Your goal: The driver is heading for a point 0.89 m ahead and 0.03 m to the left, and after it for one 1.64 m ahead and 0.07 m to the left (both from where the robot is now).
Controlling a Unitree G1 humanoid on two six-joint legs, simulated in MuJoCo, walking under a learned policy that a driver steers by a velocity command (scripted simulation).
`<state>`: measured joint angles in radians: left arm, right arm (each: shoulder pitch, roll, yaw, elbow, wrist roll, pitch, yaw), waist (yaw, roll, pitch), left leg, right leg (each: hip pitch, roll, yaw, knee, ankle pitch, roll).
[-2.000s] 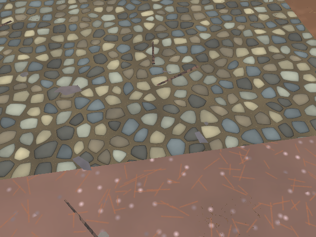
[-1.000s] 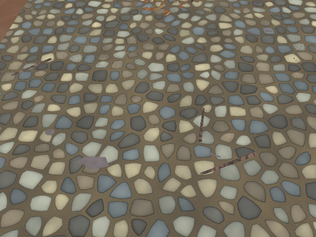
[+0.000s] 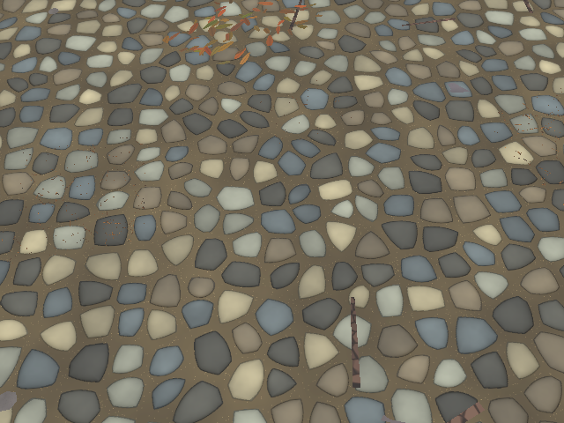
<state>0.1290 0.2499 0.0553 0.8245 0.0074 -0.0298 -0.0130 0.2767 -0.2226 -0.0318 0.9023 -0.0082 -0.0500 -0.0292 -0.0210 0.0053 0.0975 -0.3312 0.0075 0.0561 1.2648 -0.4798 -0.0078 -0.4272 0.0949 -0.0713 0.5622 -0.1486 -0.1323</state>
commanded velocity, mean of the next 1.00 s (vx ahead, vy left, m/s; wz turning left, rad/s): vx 0.04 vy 0.00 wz -0.17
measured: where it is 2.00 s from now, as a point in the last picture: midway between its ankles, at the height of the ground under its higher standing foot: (334, 390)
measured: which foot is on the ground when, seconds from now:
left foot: up 0.00-0.42, down 0.44-1.00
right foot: down 0.00-1.00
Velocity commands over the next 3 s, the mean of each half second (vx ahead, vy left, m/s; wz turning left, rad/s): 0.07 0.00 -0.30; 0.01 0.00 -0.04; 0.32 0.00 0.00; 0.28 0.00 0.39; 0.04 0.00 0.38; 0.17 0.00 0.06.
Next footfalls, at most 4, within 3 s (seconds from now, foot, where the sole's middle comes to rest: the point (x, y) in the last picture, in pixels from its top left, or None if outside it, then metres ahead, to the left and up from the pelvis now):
0.44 left None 0.12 0.14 -0.76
1.32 right None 0.23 -0.10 -0.76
1.80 left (291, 360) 0.56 0.01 -0.76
2.42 right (365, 351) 0.58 -0.17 -0.76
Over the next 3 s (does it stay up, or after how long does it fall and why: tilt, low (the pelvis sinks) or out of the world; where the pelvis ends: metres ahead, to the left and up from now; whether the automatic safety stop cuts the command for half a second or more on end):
stays up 0.58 -0.09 0.02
